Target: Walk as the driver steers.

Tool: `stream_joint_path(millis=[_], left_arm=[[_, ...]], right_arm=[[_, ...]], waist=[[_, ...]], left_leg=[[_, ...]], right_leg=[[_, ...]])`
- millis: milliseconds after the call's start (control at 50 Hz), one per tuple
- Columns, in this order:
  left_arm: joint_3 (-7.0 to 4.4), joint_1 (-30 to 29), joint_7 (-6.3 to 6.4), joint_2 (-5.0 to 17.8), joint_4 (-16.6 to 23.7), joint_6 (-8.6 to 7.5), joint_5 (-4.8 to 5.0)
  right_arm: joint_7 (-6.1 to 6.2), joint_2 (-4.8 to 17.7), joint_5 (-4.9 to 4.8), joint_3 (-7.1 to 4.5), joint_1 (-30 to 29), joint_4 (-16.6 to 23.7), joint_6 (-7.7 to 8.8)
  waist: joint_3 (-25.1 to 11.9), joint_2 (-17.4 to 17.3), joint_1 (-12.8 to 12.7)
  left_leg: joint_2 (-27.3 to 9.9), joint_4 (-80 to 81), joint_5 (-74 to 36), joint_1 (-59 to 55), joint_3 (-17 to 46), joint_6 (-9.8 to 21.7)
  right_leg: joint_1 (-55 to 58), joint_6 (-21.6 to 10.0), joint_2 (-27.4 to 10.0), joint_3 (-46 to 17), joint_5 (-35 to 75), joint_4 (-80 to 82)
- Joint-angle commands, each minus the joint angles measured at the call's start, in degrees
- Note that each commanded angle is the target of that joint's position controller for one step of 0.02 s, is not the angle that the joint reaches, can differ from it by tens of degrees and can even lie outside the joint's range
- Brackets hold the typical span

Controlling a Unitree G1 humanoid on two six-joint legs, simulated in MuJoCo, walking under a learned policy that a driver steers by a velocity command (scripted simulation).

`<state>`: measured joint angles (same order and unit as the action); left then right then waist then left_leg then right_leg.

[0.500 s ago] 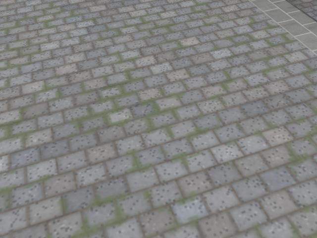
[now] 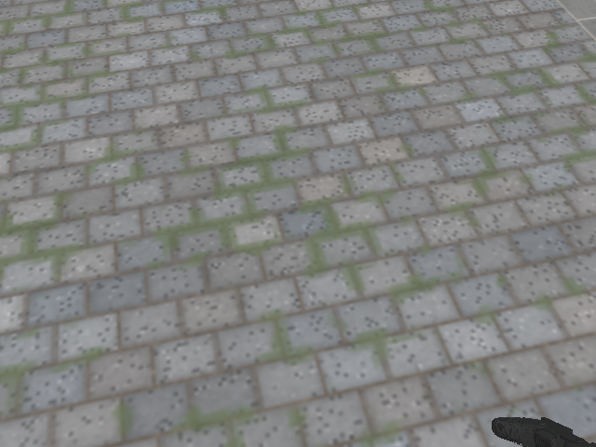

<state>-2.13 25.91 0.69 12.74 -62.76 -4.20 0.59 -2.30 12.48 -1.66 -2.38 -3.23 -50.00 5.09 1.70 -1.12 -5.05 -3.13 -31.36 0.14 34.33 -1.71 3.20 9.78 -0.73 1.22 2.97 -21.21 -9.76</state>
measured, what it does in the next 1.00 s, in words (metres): walks ahead: left foot, then right foot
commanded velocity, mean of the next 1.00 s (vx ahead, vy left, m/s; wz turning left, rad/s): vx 0.49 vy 0.00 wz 0.20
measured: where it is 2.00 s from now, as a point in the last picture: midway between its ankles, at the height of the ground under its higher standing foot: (242, 223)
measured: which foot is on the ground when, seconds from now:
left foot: up 0.00-0.02, down 0.04-0.62, up 0.64-1.00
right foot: down 0.00-0.06, up 0.08-0.58, down 0.60-1.00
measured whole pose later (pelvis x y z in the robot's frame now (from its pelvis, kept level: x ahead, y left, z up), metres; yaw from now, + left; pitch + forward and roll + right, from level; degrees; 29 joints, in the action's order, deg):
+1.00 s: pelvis +0.55 -0.01 +0.01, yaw +14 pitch +1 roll -2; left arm -4.2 17.9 1.2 14.0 -56.7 -5.4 -0.7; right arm -1.1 14.6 -1.3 -4.7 6.9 -49.7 1.9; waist 0.7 -1.8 -3.3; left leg -7.3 -45.9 -0.1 40.1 1.9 2.2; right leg 1.2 -1.0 0.9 14.4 -14.6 -12.7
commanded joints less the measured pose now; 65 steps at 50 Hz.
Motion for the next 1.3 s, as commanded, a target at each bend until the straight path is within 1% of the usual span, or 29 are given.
stream_joint_path(millis=[20, 40, 60, 80, 100, 120, 160, 200, 280, 400, 520, 560, 600, 620, 640, 660, 680, 700, 760, 1040, 1100, 1140, 1160, 1180, 1200, 1220, 1240, 1260, 1300], left_arm=[[-2.22, -1.06, 0.29, 10.46, 2.21, 0.44, -0.09], [-1.84, -1.86, 0.28, 9.63, 2.79, 0.83, -0.41], [-0.84, -0.96, 0.16, 7.38, 4.27, 0.81, -1.42], [1.40, 6.57, -0.65, -1.50, 4.15, -0.57, -0.53], [-0.01, 0.63, -0.85, 4.68, 4.53, -2.23, 1.22], [-0.92, -5.21, -0.87, 7.74, 6.89, -3.16, 2.55], [-1.66, -8.77, 0.11, 8.01, 7.53, -3.18, 1.29], [-1.76, -5.90, 0.18, 5.53, 7.11, -1.57, 0.90], [-2.14, -12.19, 0.49, 5.68, 9.82, -0.14, 0.16], [-1.69, -24.41, -0.50, 4.43, 13.40, -0.85, 0.00], [-1.18, -32.42, -2.41, 5.25, 17.12, -1.80, 0.59], [-1.86, -28.93, -2.69, 7.30, 16.75, -2.41, 0.67], [-4.26, -13.71, -2.09, 11.90, 12.54, -2.84, 0.41], [-5.43, -2.84, -1.44, 16.66, 10.82, -2.77, -0.62], [-5.72, -0.95, -1.83, 18.77, 9.55, -2.26, -0.89], [-4.04, -2.62, -1.83, 12.42, 10.50, -2.34, -0.73], [-3.18, -7.53, -1.57, 9.63, 11.45, -2.50, -0.56], [-2.64, -11.91, -1.61, 8.30, 12.14, -2.66, -0.71], [-2.09, -15.94, -1.65, 5.42, 11.43, -2.97, -1.63], [-4.25, -7.57, 1.00, 11.19, 8.91, -0.68, -0.31], [-4.92, -8.96, 1.13, 13.35, 9.64, 0.42, 0.45], [-5.18, -11.06, 1.30, 14.73, 10.48, 1.35, 0.91], [-4.87, -11.15, 1.35, 14.20, 11.02, 1.33, 0.68], [-3.02, -9.50, 1.09, 7.28, 13.23, 0.54, -1.69], [-1.73, -8.15, 0.32, 4.98, 16.06, -2.17, -0.47], [-2.74, -16.16, -0.36, 9.40, 17.67, -4.04, 2.02], [-2.67, -17.81, -0.56, 9.43, 18.16, -4.97, 2.46], [-2.86, -17.17, -0.04, 9.28, 16.86, -5.12, 1.05], [-3.86, -15.49, 0.11, 10.52, 16.35, -3.62, -0.33]], right_arm=[[-0.24, 8.67, -0.05, -2.82, 4.28, 2.09, 1.03], [0.15, 11.12, -0.16, -4.25, 14.81, -1.17, 0.83], [0.82, 15.54, 0.65, -5.39, 25.51, -3.45, 0.58], [0.29, 17.41, 1.25, -5.36, 28.46, -4.77, 0.48], [0.13, 12.01, 0.86, -3.80, 26.04, -4.51, 0.76], [0.27, 9.92, 0.66, -3.09, 20.32, -3.65, 1.16], [-0.05, 6.73, 1.70, -1.99, 12.14, -2.15, 1.86], [-0.32, 4.77, 2.26, -1.34, 11.59, -3.04, 2.09], [1.26, 8.29, 1.99, -1.85, 15.99, -4.79, 2.02], [2.72, 9.44, 1.25, -1.83, 22.34, -6.15, 1.17], [3.01, 10.19, 0.52, -2.37, 27.64, -8.42, -0.46], [3.18, 11.42, 0.41, -2.90, 26.19, -7.93, -1.04], [3.07, 10.15, 0.79, -2.37, 23.79, -6.67, -1.37], [2.99, 7.27, 1.93, -1.22, 24.31, -4.80, -1.29], [2.63, -0.16, 0.71, 0.51, 32.15, -4.94, -0.16], [2.68, 7.00, -0.72, -1.12, 28.75, -5.62, 0.59], [2.77, 9.53, -1.55, -1.99, 23.74, -4.04, 0.88], [3.19, 8.95, -1.29, -2.09, 21.52, -3.70, 0.71], [3.14, 5.61, -0.68, -2.76, 22.31, -3.59, -1.27], [-0.42, 3.33, 0.36, -1.80, 1.77, 6.98, -2.62], [-1.20, 5.52, 0.15, -2.73, 3.17, 8.65, -2.86], [-1.06, 9.44, -0.22, -4.94, 14.19, 6.72, -3.00], [-0.09, 13.52, -0.30, -7.17, 23.73, 4.10, -3.20], [1.13, 19.56, -0.28, -8.46, 26.84, 2.95, -3.57], [0.60, 20.72, 0.62, -7.82, 26.08, 5.42, -2.43], [0.16, 15.70, 1.04, -6.35, 26.38, 5.18, -1.67], [0.24, 13.17, 0.78, -5.69, 23.89, 5.10, -1.04], [0.31, 11.27, 0.51, -5.11, 19.08, 6.22, -0.75], [0.76, 8.53, 1.12, -4.07, 14.58, 7.91, -0.63]], waist=[[-1.44, 7.94, 8.24], [-7.44, 7.78, 13.11], [-15.91, 0.77, 15.54], [-25.09, -14.94, 10.23], [-20.42, -9.19, 12.27], [-11.55, -7.58, 10.79], [-4.93, -0.51, 6.65], [-4.20, -2.64, 3.70], [0.29, -1.54, 3.96], [2.02, -1.58, 7.60], [4.09, -1.81, 9.08], [2.09, -3.35, 6.46], [-7.54, -3.02, -1.04], [-17.68, 3.92, -3.99], [-24.94, 20.45, 0.42], [-21.22, 13.53, -1.28], [-13.12, 10.43, -0.62], [-8.94, 5.93, 1.21], [-3.77, 7.11, 5.07], [4.60, 3.05, 1.17], [1.76, 5.55, 3.95], [-4.62, 6.56, 10.75], [-9.62, 4.08, 15.23], [-12.22, -9.61, 12.00], [-21.83, -12.27, 8.84], [-17.84, -4.76, 11.97], [-11.32, -3.52, 10.53], [-8.05, 1.07, 7.63], [-5.86, -0.18, 4.12]], left_leg=[[3.77, 0.79, 3.95, -12.38, -2.39, 3.10], [4.53, 0.83, 3.73, -26.23, -2.58, 4.80], [-7.16, -0.57, 6.57, -44.98, 11.66, 8.56], [-19.76, 9.61, 22.22, -60.20, 41.86, 17.73], [-17.58, 15.32, 26.60, -56.34, 44.43, 14.66], [-16.18, 16.23, 22.60, -48.05, 35.18, 12.07], [-12.51, 19.01, 9.03, -30.98, 22.23, 10.21], [-9.72, 21.85, 6.63, -24.47, 16.45, 9.87], [-9.44, 26.07, 5.08, -21.71, 12.10, 11.21], [-7.05, 26.31, 1.47, -26.21, 5.91, 8.47], [-11.05, 20.61, -1.42, -36.06, 7.77, 7.88], [-11.82, 16.68, -7.35, -36.97, 9.26, 6.88], [-6.89, 0.07, -18.79, -31.53, 6.38, 4.23], [-2.08, -18.75, -2.57, -19.48, 3.21, 1.93], [6.75, -36.33, 32.28, 1.00, 3.69, -1.01], [3.67, -43.20, 32.82, 5.86, 10.37, -0.39], [1.03, -44.20, 27.46, 8.98, 9.15, 0.36], [-1.84, -42.63, 22.15, 6.68, 8.02, 0.27], [-5.32, -37.22, 15.51, -0.18, 8.01, 0.31], [-3.48, -8.07, 0.90, 7.98, -0.06, 0.29], [0.58, -6.45, 8.66, 0.75, -4.27, 2.95], [5.57, -3.86, 10.67, -14.44, -6.85, 5.91], [6.44, -0.33, 7.76, -30.61, -3.63, 8.28], [-6.63, 1.59, 8.28, -45.81, 19.33, 13.50], [-16.53, 12.20, 17.79, -56.92, 50.62, 23.44], [-15.41, 15.78, 15.96, -55.89, 45.90, 19.67], [-13.32, 15.20, 11.61, -49.02, 36.52, 17.35], [-10.50, 14.98, 6.82, -40.15, 29.71, 15.08], [-7.44, 16.91, -0.87, -29.16, 23.26, 13.65]], right_leg=[[-3.41, -7.09, -15.49, -3.58, 53.47, -11.89], [-8.16, -5.33, -12.74, -1.70, 55.59, -24.07], [-22.70, -3.55, -9.01, 0.07, 36.32, -43.36], [-42.39, -0.55, 2.49, -4.19, -8.81, -62.44], [-48.45, -2.12, 0.29, -11.52, -10.84, -69.04], [-52.28, -3.12, -2.57, -9.55, -5.97, -69.75], [-46.35, -3.18, -7.96, -7.67, 3.43, -63.75], [-40.83, -3.15, -10.04, -8.00, 5.65, -59.75], [-46.78, -0.76, -11.42, -6.74, 11.59, -49.76], [-48.10, 0.52, -8.54, -3.71, 27.51, -29.41], [-48.38, -0.83, -6.43, -4.02, 21.97, -20.05], [-41.84, -1.77, -4.86, -3.51, 18.17, -18.17], [-19.44, -4.40, -3.30, -2.12, 18.33, -17.86], [-1.12, -7.90, -15.00, -14.44, 17.74, -19.59], [14.94, -15.42, -26.70, -39.88, 6.49, -11.49], [11.03, -13.25, -24.67, -40.57, 0.84, -8.00], [3.37, -10.58, -23.34, -31.12, 2.62, -7.21], [-4.90, -9.46, -21.44, -24.59, 7.58, -5.45], [-16.94, -8.20, -17.20, -12.01, 14.10, -0.19], [-6.52, -7.48, -18.50, 8.46, 28.45, 0.47], [-3.31, -5.90, -19.20, 10.86, 49.88, -7.68], [-5.28, -4.07, -17.68, 12.47, 62.68, -23.99], [-14.35, -1.50, -15.36, 12.98, 53.96, -38.56], [-35.21, 1.45, -8.66, 12.12, 9.88, -58.49], [-49.97, 2.61, 1.07, -2.36, -14.92, -71.47], [-56.80, 1.17, -1.81, -7.89, -10.74, -72.76], [-58.26, -0.30, -4.32, -7.27, -5.25, -68.85], [-54.08, -0.39, -6.99, -7.52, -0.92, -63.90], [-46.15, 0.47, -9.23, -7.86, 2.98, -57.53]])
Next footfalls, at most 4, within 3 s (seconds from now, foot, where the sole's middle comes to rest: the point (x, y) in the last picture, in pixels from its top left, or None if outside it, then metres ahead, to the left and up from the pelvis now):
0.04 left None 0.22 0.12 -0.76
0.60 right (391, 419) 0.53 -0.12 -0.76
1.16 left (268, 315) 0.77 0.18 -0.76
1.66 right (292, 208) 1.12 0.15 -0.76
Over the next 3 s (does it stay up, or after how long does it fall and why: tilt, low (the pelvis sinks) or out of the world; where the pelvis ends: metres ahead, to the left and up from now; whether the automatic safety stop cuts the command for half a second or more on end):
stays up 1.44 0.62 0.02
